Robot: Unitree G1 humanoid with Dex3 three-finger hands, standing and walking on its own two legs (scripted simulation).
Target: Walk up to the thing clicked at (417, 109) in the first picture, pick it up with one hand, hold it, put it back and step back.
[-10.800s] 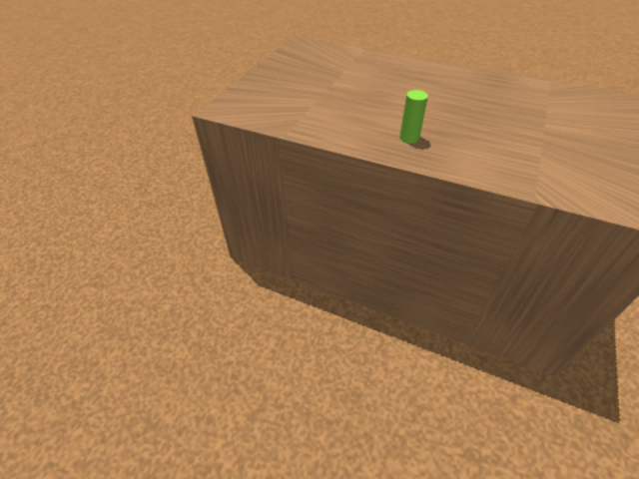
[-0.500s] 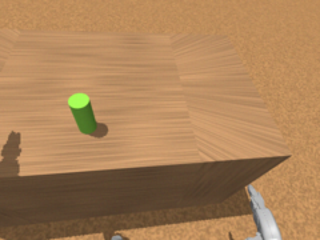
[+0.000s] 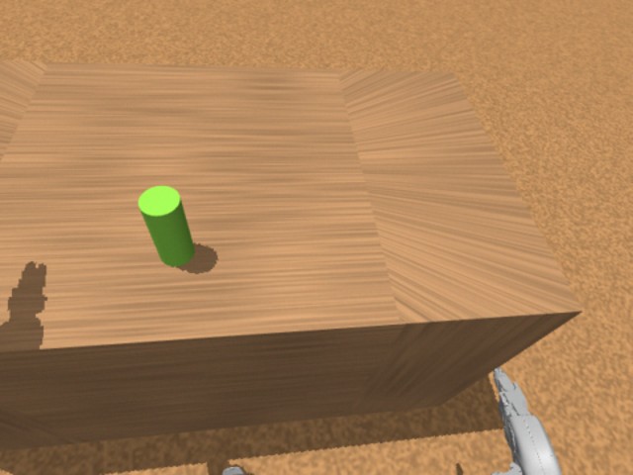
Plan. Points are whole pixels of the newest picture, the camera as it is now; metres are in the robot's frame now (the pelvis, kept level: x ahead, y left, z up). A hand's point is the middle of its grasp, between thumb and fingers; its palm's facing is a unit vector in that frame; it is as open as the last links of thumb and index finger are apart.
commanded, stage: approach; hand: left
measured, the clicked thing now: (169, 228) +0.48 +0.19 -0.01
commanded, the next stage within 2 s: close in in 0.34 s
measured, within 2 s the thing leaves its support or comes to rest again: neither
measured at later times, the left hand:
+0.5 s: hand (90, 250) +0.43 +0.28 +0.01, palm faces +0.05 -1.00 +0.08, open 17.7 cm
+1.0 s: hand (151, 249) +0.44 +0.21 +0.00, palm faces +0.11 -0.99 +0.03, open 17.4 cm
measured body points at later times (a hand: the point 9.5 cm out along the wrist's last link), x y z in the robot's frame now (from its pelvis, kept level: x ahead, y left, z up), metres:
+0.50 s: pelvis -0.01 +0.00 -0.02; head +0.11 +0.06 +0.41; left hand +0.43 +0.33 +0.01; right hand +0.15 -0.25 -0.04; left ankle +0.03 +0.11 -0.69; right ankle -0.04 -0.15 -0.69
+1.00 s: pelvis -0.02 +0.00 -0.04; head +0.09 +0.03 +0.40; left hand +0.43 +0.26 +0.00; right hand +0.14 -0.26 -0.04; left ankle +0.03 +0.11 -0.69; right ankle -0.04 -0.15 -0.69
